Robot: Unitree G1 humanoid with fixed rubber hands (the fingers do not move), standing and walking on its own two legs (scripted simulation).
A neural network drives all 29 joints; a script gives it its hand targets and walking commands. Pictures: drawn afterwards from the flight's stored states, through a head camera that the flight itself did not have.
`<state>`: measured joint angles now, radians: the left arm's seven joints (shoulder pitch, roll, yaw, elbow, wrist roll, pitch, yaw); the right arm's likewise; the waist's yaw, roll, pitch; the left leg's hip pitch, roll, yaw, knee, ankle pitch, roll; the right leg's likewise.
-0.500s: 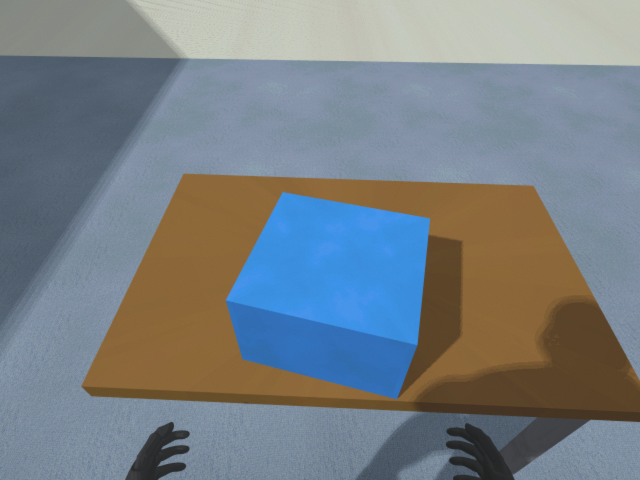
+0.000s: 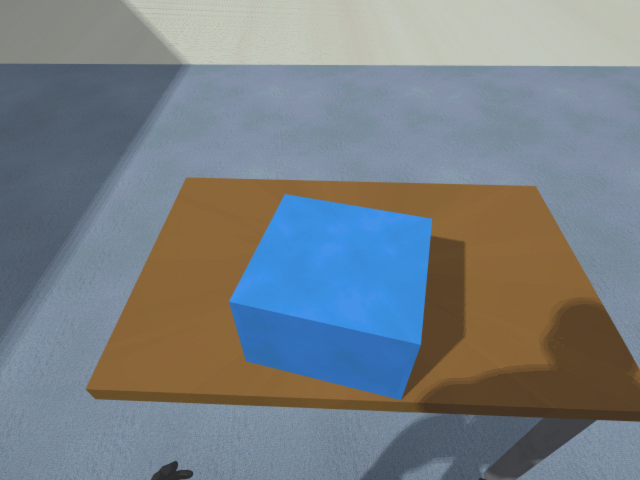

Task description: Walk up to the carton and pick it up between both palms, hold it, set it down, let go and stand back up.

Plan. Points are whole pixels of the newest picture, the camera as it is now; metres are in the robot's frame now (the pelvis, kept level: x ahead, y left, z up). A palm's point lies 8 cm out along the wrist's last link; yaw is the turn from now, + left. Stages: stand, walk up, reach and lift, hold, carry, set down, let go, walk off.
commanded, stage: stand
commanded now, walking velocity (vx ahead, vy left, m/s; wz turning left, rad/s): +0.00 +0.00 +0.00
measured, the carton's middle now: (338, 290) +0.45 -0.02 -0.05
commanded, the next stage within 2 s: none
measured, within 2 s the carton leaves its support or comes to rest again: neither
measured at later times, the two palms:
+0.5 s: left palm out of the picture -0.01 +0.22 -0.14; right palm out of the picture -0.02 -0.20 -0.15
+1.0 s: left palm out of the picture -0.04 +0.21 -0.15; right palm out of the picture -0.04 -0.18 -0.15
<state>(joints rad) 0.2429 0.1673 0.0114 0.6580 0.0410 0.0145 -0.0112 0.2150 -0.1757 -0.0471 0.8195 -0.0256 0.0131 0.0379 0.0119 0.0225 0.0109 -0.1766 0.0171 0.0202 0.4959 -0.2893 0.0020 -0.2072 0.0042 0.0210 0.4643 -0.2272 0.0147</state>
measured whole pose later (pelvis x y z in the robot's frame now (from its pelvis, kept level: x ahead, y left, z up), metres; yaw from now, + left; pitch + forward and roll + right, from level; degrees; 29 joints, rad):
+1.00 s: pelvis -0.01 +0.02 +0.00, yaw -1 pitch -2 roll +0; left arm 0.35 0.08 -0.01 1.17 0.02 0.00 0.04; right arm 0.31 -0.10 -0.01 1.20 -0.01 0.01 -0.03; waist 0.00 0.01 0.01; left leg -0.14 -0.02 0.04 0.43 -0.25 0.03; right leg -0.19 -0.03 0.05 0.44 -0.21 0.04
